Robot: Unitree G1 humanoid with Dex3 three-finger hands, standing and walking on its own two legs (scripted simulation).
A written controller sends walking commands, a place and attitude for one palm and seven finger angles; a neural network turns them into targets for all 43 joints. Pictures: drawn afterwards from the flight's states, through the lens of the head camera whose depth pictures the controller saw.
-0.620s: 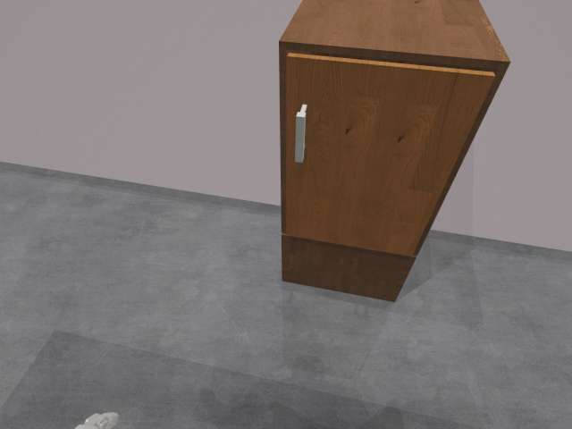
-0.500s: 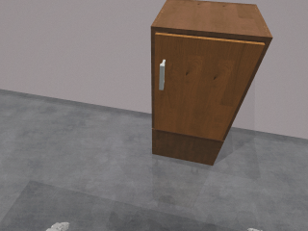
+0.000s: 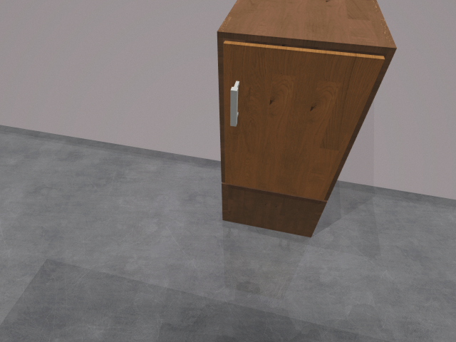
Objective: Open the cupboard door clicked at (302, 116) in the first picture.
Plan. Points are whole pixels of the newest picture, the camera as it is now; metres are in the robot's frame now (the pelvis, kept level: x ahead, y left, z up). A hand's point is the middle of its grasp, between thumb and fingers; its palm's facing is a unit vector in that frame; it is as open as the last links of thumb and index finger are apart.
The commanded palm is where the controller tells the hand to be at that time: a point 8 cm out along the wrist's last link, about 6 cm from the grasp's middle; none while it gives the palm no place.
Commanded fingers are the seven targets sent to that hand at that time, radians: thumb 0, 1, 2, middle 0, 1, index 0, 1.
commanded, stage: stand and wait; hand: left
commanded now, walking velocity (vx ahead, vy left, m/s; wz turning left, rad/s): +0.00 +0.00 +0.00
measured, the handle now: (235, 103) +0.77 +0.03 -0.01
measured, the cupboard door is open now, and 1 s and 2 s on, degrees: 0 0 0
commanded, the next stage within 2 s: look at it before walking up in 0.22 s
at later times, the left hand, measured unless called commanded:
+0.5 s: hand out of the picture +0.09 +0.24 -0.15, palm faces -0.03 -0.94 -0.33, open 7.4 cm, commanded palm none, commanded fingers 0.00 0.90 0.90 -0.20 -0.30 -0.20 -0.30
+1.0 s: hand out of the picture +0.08 +0.24 -0.15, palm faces -0.01 -0.94 -0.33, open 7.4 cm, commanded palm none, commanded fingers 0.00 0.90 0.90 -0.20 -0.30 -0.20 -0.30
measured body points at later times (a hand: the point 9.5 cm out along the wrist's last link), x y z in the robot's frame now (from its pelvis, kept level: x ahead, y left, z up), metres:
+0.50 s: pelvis +0.01 +0.00 +0.00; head +0.01 -0.01 +0.45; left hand +0.09 +0.29 -0.13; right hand +0.08 -0.30 -0.14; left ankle +0.00 +0.12 -0.74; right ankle +0.00 -0.12 -0.74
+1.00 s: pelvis +0.01 +0.00 +0.00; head +0.02 -0.01 +0.45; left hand +0.09 +0.29 -0.13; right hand +0.10 -0.30 -0.13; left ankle +0.00 +0.12 -0.74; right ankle +0.00 -0.12 -0.74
